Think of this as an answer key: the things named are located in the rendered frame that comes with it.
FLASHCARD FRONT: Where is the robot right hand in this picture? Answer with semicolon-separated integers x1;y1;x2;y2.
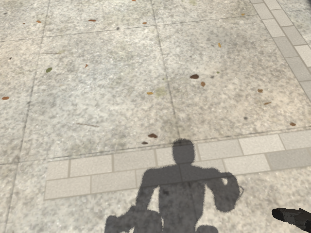
272;208;311;233

